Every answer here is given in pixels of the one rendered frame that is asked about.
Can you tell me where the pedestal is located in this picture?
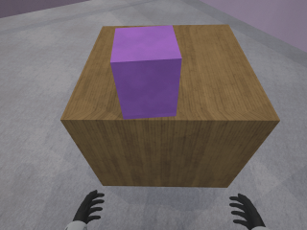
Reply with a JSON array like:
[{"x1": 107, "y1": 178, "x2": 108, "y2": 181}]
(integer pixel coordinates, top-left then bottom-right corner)
[{"x1": 60, "y1": 24, "x2": 280, "y2": 188}]

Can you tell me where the right robot hand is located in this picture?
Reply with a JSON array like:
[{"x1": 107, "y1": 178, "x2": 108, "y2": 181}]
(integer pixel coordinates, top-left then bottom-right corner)
[{"x1": 229, "y1": 194, "x2": 266, "y2": 230}]

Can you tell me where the robot left forearm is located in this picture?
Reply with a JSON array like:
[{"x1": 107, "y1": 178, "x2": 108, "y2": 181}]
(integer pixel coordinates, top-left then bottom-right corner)
[{"x1": 64, "y1": 220, "x2": 87, "y2": 230}]

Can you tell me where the carton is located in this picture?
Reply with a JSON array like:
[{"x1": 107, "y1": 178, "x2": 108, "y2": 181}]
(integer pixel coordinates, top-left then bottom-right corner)
[{"x1": 110, "y1": 25, "x2": 182, "y2": 120}]

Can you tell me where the left robot hand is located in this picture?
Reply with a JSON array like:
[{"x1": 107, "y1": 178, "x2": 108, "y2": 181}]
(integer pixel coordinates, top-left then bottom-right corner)
[{"x1": 73, "y1": 190, "x2": 105, "y2": 224}]

